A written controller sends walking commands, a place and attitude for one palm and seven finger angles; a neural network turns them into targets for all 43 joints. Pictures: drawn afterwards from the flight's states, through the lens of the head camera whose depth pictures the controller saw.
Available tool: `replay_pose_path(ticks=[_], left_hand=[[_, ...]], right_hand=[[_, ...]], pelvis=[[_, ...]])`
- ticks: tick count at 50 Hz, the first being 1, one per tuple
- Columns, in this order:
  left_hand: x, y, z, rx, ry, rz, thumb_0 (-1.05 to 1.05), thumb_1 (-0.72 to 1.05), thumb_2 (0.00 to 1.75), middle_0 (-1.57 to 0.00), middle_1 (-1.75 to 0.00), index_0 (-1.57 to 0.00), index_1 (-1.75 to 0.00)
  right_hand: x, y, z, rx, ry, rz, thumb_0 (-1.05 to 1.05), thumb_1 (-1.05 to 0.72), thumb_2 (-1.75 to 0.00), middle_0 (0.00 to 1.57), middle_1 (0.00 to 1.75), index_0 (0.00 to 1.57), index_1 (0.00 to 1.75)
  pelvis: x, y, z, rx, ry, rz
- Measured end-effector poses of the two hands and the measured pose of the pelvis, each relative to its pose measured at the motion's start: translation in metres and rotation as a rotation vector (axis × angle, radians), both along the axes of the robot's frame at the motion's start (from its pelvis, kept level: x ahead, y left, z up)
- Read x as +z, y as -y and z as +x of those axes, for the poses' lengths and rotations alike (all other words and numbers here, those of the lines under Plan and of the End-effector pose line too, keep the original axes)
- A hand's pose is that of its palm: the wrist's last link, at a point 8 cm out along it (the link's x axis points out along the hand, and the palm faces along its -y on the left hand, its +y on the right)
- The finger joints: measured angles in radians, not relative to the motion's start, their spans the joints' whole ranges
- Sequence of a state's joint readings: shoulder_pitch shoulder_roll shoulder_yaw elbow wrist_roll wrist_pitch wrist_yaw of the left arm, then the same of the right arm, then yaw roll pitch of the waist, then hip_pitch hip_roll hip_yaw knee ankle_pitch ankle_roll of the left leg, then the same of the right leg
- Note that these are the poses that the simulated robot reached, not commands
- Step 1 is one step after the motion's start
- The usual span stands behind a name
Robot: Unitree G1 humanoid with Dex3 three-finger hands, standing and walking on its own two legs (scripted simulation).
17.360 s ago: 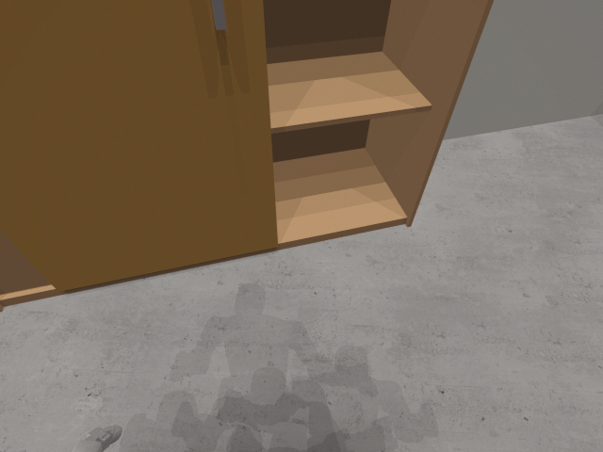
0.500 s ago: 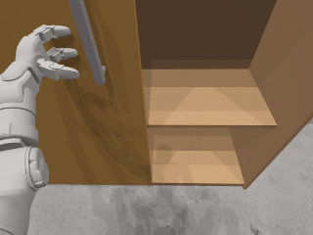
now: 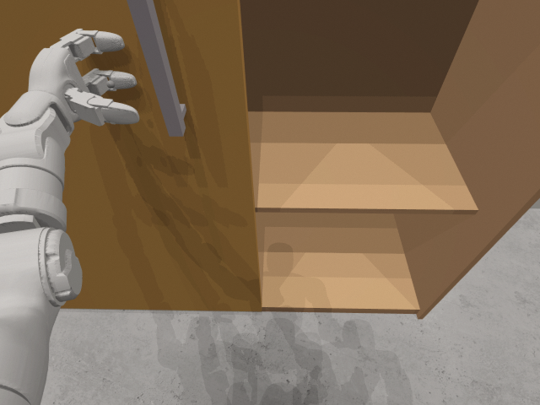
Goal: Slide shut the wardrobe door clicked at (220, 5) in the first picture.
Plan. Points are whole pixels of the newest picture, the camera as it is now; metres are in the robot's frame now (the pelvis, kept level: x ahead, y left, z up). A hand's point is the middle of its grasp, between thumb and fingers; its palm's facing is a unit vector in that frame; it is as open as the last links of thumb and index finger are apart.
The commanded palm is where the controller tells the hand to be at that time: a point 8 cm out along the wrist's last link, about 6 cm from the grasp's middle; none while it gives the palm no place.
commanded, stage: move the hooked fingers beside the handle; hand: left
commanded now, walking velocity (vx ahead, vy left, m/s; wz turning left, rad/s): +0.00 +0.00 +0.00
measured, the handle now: (159, 46) +0.51 +0.14 +0.28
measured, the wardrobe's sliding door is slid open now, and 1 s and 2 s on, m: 0.59 0.59 0.59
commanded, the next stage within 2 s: none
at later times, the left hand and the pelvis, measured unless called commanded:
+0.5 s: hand (111, 85) +0.47 +0.21 +0.24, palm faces +0.01 -1.00 -0.02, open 13.5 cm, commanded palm +0.48 +0.24 +0.25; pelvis -0.01 +0.01 +0.00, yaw +0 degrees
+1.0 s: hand (113, 85) +0.47 +0.20 +0.24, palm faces +0.02 -1.00 -0.03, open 13.6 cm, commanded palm +0.48 +0.23 +0.25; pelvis +0.00 +0.00 +0.00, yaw +1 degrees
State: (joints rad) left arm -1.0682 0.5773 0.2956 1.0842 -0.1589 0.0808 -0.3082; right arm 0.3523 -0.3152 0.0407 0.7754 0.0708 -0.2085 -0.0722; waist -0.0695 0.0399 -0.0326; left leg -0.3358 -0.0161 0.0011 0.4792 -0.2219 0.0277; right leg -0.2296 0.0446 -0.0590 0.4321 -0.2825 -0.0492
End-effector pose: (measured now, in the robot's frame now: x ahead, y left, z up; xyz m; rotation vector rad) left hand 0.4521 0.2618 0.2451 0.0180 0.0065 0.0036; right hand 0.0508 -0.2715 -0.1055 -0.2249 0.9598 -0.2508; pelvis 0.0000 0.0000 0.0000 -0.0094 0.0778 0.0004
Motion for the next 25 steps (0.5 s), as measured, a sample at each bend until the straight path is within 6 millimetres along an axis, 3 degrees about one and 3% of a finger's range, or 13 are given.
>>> replay_pose_path(ticks=[25], left_hand=[[-0.001, 0.0, 0.0, 0.003, 0.012, 0.004, -0.01, -0.5, 0.3, -0.37, -1.28, -0.38, -1.26]], right_hand=[[-0.001, -0.007, -0.017, 0.01, -0.01, -0.002, 0.01, -0.9, -0.9, 0.2, 0.3, 0.2, 0.3]], pelvis=[[-0.001, -0.006, -0.006, 0.002, -0.007, -0.003]])
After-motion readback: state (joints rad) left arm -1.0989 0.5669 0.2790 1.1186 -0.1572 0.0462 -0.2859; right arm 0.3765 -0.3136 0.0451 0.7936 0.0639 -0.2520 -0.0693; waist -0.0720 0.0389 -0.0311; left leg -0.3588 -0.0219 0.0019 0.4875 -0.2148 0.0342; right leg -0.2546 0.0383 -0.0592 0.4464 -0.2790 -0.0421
